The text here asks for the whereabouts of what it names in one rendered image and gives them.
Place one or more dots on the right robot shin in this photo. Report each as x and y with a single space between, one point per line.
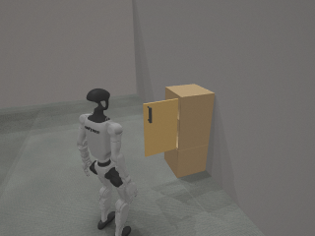
120 219

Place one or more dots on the robot left hand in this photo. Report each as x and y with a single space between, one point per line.
85 166

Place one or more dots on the humanoid robot head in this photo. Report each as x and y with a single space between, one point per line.
97 95

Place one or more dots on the robot right upper arm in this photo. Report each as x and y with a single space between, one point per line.
114 130

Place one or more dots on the handle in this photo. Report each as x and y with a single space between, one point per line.
150 115

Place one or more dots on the right robot forearm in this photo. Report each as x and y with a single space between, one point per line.
120 166

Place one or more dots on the robot right hand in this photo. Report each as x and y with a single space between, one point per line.
130 190

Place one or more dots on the cupboard door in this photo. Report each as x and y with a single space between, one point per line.
161 134

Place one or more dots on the robot left upper arm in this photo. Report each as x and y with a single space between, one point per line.
82 140

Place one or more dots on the left robot forearm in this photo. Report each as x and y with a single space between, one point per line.
84 153

